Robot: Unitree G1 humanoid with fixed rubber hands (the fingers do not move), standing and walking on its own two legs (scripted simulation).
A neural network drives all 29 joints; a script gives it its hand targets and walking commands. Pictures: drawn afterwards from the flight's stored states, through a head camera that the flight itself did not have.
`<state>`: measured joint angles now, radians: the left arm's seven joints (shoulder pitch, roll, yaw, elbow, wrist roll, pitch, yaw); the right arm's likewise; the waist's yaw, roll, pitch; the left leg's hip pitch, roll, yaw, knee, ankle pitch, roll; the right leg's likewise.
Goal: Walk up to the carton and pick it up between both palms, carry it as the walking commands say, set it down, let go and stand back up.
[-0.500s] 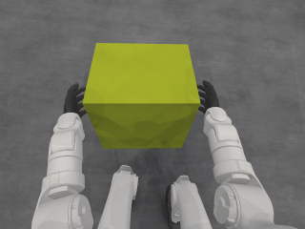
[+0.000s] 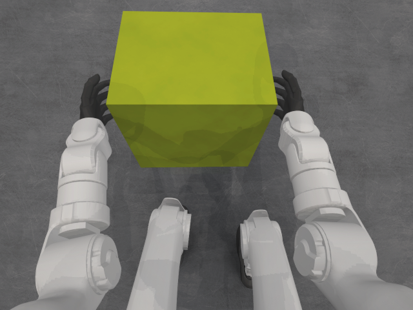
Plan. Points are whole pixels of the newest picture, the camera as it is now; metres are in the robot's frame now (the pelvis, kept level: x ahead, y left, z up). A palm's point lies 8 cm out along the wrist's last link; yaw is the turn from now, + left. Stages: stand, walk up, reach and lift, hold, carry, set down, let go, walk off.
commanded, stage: set down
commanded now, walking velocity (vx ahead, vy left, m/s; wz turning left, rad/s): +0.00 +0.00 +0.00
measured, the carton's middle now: (194, 99) +0.53 +0.10 -0.22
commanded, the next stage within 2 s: none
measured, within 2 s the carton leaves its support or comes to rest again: neither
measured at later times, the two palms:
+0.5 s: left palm (112, 119) +0.45 +0.27 -0.20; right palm (273, 111) +0.52 -0.08 -0.20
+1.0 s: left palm (115, 110) +0.48 +0.28 -0.24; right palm (270, 109) +0.53 -0.09 -0.24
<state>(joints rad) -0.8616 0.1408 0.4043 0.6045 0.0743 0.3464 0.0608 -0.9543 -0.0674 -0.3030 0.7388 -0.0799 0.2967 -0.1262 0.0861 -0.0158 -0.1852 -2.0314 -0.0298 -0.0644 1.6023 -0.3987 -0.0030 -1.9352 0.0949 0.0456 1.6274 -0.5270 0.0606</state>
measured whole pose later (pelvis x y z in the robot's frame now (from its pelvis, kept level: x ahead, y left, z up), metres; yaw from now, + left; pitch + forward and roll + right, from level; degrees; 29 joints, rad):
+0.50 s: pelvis -0.04 +0.00 -0.07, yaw +1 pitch +40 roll -4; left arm -1.19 0.27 0.37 0.64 0.02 0.35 0.10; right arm -1.30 -0.17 -0.30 0.77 -0.03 0.31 -0.17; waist 0.08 -0.02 0.22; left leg -2.14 -0.05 -0.06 1.82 -0.37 -0.01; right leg -2.04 0.11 0.04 1.87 -0.53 0.07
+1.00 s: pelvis -0.04 +0.00 -0.12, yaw +0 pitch +38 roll -5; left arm -1.41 0.39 0.32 0.94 0.05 0.31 -0.04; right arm -1.43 -0.24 -0.33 0.99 -0.03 0.29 -0.11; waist 0.09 -0.07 0.23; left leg -2.27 -0.04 -0.07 1.99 -0.39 -0.01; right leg -2.16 0.13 0.03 2.04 -0.56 0.06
